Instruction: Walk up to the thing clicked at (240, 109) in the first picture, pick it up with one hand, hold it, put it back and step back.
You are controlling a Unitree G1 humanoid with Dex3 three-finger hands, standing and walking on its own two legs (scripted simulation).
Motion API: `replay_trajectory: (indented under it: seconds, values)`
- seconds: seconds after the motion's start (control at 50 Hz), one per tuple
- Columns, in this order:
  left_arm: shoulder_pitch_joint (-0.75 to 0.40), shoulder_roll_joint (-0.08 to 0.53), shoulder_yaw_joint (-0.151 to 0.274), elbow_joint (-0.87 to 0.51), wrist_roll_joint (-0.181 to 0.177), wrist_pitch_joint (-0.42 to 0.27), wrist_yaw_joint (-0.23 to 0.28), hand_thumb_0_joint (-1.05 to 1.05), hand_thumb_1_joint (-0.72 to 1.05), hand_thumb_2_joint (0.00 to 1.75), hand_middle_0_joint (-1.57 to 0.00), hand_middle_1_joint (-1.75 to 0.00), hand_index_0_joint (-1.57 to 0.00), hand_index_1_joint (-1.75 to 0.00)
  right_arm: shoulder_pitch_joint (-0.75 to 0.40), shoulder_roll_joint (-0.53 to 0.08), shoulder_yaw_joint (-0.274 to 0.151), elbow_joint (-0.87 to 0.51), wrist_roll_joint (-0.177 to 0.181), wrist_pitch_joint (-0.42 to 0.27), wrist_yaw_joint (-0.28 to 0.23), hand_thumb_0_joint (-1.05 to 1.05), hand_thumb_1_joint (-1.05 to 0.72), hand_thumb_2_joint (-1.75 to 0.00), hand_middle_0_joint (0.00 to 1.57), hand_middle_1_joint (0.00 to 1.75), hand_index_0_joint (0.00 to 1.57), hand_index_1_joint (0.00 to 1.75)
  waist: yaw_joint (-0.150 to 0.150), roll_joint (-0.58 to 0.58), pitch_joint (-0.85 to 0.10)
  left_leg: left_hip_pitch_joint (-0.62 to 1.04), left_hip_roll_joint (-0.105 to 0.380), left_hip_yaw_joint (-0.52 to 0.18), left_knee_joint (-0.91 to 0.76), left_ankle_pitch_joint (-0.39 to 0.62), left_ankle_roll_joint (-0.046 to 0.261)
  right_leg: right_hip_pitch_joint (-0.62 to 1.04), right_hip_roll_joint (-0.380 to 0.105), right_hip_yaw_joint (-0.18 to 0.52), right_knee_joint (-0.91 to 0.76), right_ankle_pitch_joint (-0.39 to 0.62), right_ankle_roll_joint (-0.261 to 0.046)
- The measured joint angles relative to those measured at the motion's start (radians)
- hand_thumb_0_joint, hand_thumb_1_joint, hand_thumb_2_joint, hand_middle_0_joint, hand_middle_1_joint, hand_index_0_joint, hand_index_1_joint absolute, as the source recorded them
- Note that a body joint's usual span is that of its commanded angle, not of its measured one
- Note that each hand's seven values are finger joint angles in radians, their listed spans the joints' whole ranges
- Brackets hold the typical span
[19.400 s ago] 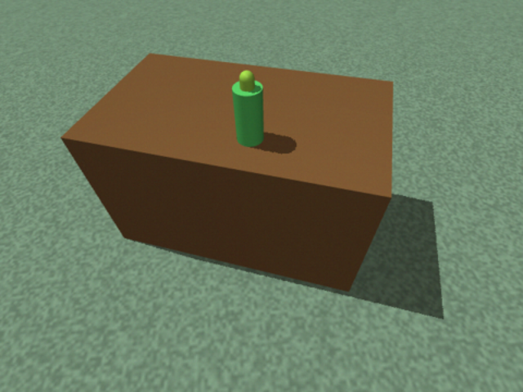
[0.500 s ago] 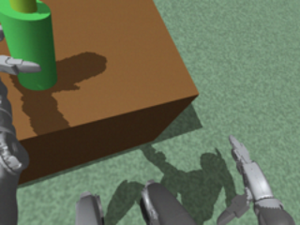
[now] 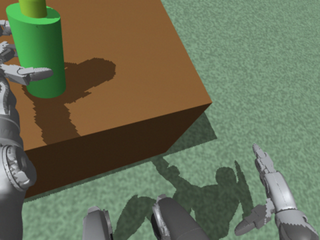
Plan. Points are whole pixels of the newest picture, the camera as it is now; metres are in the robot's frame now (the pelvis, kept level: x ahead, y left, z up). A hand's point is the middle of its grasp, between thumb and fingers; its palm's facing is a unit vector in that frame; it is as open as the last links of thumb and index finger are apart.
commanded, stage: settle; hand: left
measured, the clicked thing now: (40, 45) +0.57 +0.16 +0.06
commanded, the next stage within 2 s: lift in 0.76 s
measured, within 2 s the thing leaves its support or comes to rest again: neither
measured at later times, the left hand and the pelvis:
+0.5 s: hand (21, 30) +0.59 +0.19 +0.08, palm faces +0.16 -0.99 -0.03, open 11.7 cm; pelvis +0.04 -0.01 +0.03, yaw +1 degrees
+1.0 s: hand (13, 27) +0.58 +0.19 +0.10, palm faces +0.16 -0.99 -0.03, open 11.7 cm; pelvis +0.04 +0.00 +0.04, yaw +1 degrees
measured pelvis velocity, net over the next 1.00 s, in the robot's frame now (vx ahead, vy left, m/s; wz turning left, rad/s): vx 0.04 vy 0.00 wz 0.01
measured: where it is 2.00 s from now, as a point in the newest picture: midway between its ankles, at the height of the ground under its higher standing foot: outside the picture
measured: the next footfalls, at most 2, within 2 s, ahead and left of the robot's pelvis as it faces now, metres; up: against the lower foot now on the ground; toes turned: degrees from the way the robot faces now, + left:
none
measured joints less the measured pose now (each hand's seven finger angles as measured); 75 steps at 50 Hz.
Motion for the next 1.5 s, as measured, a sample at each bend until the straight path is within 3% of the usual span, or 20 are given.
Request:
replay_trajectory:
  seconds: [0.1, 0.2, 0.36, 0.64, 1.06, 1.28, 1.5]
  values:
    - [0.014, -0.016, 0.011, 0.003, -0.022, 0.024, -0.008, -0.01, -0.61, 0.67, -0.86, -1.05, -0.81, -1.03, -0.012, 0.024, 0.030, 0.029, 0.000, 0.000, -0.006, 0.00, 0.48, -0.07, 0.06, 0.06, 0.05, 0.05, 0.007, -0.004, 0.007, 0.042, 0.001, 0.009, -0.034, 0.003, 0.000, 0.038, -0.001, 0.007, -0.032, 0.005, 0.000]
    - [0.040, -0.038, -0.004, -0.019, -0.022, 0.033, -0.011, -0.02, -0.61, 0.68, -0.83, -1.09, -0.79, -1.07, -0.014, 0.044, 0.057, 0.061, 0.000, 0.004, -0.010, 0.00, 0.48, -0.07, 0.06, 0.06, 0.05, 0.05, 0.021, 0.004, 0.009, 0.084, 0.000, 0.014, -0.061, -0.001, -0.002, 0.078, -0.003, 0.011, -0.059, 0.002, -0.003]
    - [0.034, -0.067, -0.007, -0.023, -0.050, 0.029, -0.010, -0.01, -0.61, 0.69, -0.80, -1.14, -0.76, -1.12, -0.028, 0.045, 0.071, 0.090, 0.008, 0.018, -0.017, 0.00, 0.48, -0.07, 0.06, 0.06, 0.06, 0.05, 0.042, 0.010, 0.014, 0.143, -0.001, 0.024, -0.105, -0.006, -0.003, 0.131, -0.007, 0.018, -0.098, -0.002, -0.005]
    - [0.026, -0.073, 0.004, -0.036, -0.050, 0.030, -0.029, -0.01, -0.61, 0.71, -0.76, -1.22, -0.71, -1.19, -0.013, 0.040, 0.061, 0.077, 0.016, 0.034, -0.003, 0.00, 0.50, -0.06, 0.06, 0.06, 0.05, 0.05, 0.042, 0.009, 0.013, 0.191, 0.002, 0.029, -0.157, -0.003, -0.007, 0.170, -0.007, 0.020, -0.141, 0.015, -0.011]
    - [0.105, -0.130, -0.029, -0.122, -0.075, 0.060, -0.013, -0.02, -0.61, 0.70, -0.74, -1.28, -0.69, -1.25, 0.006, 0.039, 0.043, 0.091, 0.030, 0.028, -0.006, 0.00, 0.50, -0.07, 0.06, 0.06, 0.05, 0.05, 0.089, 0.014, 0.005, 0.266, -0.003, 0.039, -0.206, 0.015, -0.003, 0.251, -0.017, 0.023, -0.203, 0.026, -0.006]
    - [0.191, -0.208, -0.073, -0.234, -0.108, 0.117, -0.022, -0.03, -0.61, 0.69, -0.74, -1.28, -0.69, -1.25, 0.037, 0.043, 0.020, 0.138, 0.047, 0.020, -0.022, 0.00, 0.50, -0.06, 0.06, 0.05, 0.05, 0.05, 0.140, 0.023, 0.000, 0.357, -0.005, 0.047, -0.259, 0.039, -0.003, 0.338, -0.019, 0.028, -0.254, 0.052, -0.006]
    - [0.367, -0.316, -0.136, -0.459, -0.162, 0.202, -0.002, -0.02, -0.61, 0.70, -0.74, -1.27, -0.69, -1.24, 0.073, 0.045, -0.014, 0.216, 0.078, 0.017, -0.058, -0.01, 0.51, -0.06, 0.06, 0.05, 0.05, 0.05, 0.225, 0.035, -0.010, 0.494, -0.013, 0.063, -0.335, 0.064, -0.001, 0.464, -0.030, 0.041, -0.314, 0.072, -0.004]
